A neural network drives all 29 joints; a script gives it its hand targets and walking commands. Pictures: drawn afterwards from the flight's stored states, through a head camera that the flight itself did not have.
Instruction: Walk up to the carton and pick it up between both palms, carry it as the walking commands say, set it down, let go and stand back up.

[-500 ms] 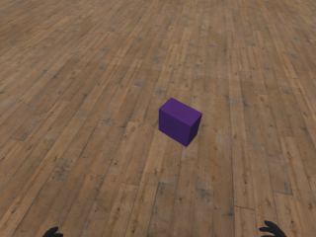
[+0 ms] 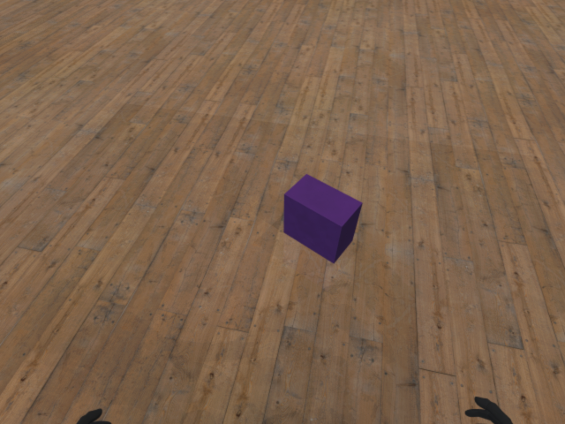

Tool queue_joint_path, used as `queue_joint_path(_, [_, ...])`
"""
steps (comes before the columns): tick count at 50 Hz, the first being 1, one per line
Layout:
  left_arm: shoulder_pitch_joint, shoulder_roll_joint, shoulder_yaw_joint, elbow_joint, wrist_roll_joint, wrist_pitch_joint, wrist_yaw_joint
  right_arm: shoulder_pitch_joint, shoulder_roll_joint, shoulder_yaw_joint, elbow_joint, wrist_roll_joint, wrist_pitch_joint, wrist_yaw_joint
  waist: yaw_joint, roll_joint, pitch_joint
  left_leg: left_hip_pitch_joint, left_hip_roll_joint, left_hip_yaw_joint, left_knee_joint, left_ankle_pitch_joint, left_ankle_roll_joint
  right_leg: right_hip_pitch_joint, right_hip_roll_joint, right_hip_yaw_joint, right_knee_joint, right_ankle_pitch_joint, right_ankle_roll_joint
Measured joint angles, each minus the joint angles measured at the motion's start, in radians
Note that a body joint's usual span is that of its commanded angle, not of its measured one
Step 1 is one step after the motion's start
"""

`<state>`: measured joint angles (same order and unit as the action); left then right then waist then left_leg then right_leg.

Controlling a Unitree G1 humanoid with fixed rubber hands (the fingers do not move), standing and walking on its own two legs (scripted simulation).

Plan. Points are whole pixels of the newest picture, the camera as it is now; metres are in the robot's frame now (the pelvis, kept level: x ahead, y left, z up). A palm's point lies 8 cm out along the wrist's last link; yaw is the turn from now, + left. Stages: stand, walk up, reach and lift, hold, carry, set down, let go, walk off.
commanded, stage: walk up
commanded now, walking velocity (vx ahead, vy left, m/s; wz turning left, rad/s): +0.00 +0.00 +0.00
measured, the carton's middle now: (320, 218) +1.00 -0.17 -0.65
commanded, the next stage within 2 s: none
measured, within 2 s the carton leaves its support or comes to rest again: neither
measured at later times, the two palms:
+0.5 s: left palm (95, 407) +0.17 +0.28 -0.08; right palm (549, 390) +0.18 -0.40 -0.10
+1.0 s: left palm (175, 241) +0.47 +0.22 -0.08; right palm (540, 337) +0.26 -0.43 -0.10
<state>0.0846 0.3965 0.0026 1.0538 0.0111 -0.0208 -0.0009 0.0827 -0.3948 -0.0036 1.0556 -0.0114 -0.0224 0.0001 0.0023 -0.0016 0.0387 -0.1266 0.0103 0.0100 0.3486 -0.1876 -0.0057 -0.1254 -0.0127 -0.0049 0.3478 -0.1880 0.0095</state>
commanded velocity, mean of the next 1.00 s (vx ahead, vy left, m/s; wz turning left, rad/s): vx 0.00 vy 0.00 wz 0.00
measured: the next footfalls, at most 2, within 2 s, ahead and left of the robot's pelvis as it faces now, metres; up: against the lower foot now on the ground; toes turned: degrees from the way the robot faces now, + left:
right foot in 0.30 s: +0.13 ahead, -0.18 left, +0.00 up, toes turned -7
left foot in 0.64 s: +0.30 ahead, +0.06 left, +0.00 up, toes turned -4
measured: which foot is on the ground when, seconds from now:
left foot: down 0.00-0.30, up 0.32-0.62, down 0.64-0.96, up 0.98-1.00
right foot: down 0.00-0.08, up 0.10-0.28, down 0.30-0.64, up 0.66-0.94, down 0.96-1.00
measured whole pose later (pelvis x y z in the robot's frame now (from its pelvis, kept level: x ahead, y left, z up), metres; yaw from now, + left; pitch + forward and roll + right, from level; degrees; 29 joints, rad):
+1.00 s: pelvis +0.28 -0.08 -0.03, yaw -9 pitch -1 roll +0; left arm 0.28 0.49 0.10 0.68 0.02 -0.11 -0.05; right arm 0.42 -0.50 -0.09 0.68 -0.01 -0.07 0.06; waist -0.06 0.02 0.05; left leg -0.31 0.07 0.04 0.86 -0.45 0.03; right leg -0.41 -0.01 -0.05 0.65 -0.21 -0.04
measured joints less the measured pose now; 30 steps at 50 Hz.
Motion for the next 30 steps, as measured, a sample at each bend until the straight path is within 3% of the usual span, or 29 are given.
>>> queue_joint_path(3, [0.010,0.001,0.009,-0.016,0.004,0.001,-0.008,0.006,-0.001,-0.008,-0.013,-0.006,-0.002,0.006,0.003,-0.001,-0.003,-0.003,0.001,0.006,0.013,-0.022,0.006,-0.010,0.001,0.005,0.023,-0.030,-0.007])
queue_joint_path(6, [0.065,0.021,0.042,-0.078,0.020,0.002,-0.034,0.048,-0.015,-0.045,-0.080,-0.025,-0.025,0.020,0.004,-0.008,-0.022,-0.011,0.001,0.027,0.047,-0.084,0.032,-0.112,0.005,0.019,0.243,-0.193,-0.038])
queue_joint_path(9, [0.095,0.046,0.067,-0.125,0.026,-0.006,-0.057,0.107,-0.044,-0.073,-0.132,-0.030,-0.043,0.024,-0.015,-0.009,-0.024,0.003,0.020,0.046,0.032,-0.058,0.040,-0.225,-0.006,0.015,0.421,-0.207,-0.032])
queue_joint_path(13, [0.128,0.065,0.092,-0.172,0.023,-0.022,-0.086,0.159,-0.103,-0.089,-0.169,-0.039,-0.040,0.039,-0.027,0.010,-0.012,0.022,0.059,0.071,0.082,-0.117,0.013,-0.238,-0.038,-0.005,0.304,-0.169,-0.025])
queue_joint_path(15, [0.150,0.085,0.105,-0.193,0.024,-0.035,-0.084,0.175,-0.124,-0.090,-0.189,-0.044,-0.031,0.043,-0.027,0.022,-0.008,-0.017,0.092,0.069,0.222,-0.223,0.033,-0.209,-0.026,-0.024,0.238,-0.118,-0.023])
queue_joint_path(17, [0.177,0.095,0.114,-0.214,0.024,-0.047,-0.071,0.179,-0.123,-0.085,-0.206,-0.032,-0.019,0.043,-0.016,0.030,-0.003,-0.120,0.080,0.000,0.480,-0.316,0.047,-0.224,-0.001,-0.029,0.285,-0.048,-0.030])
queue_joint_path(20, [0.218,0.080,0.102,-0.233,0.012,-0.053,-0.055,0.175,-0.118,-0.073,-0.227,-0.014,-0.017,0.047,0.003,0.055,0.000,-0.254,0.053,-0.050,0.688,-0.258,0.050,-0.178,0.022,-0.037,0.264,-0.091,-0.041])
queue_joint_path(25, [0.282,0.067,0.088,-0.271,0.006,-0.064,-0.051,0.169,-0.091,-0.067,-0.260,-0.018,-0.027,0.068,0.038,0.057,-0.006,-0.337,0.061,-0.009,0.530,-0.180,0.018,-0.082,0.028,-0.034,0.163,-0.088,-0.044])
queue_joint_path(30, [0.326,0.082,0.081,-0.311,0.006,-0.063,-0.055,0.147,-0.064,-0.072,-0.300,-0.017,-0.036,0.082,0.056,0.026,-0.003,-0.298,0.046,0.027,0.299,-0.096,0.024,-0.031,0.016,-0.015,0.173,-0.151,-0.028])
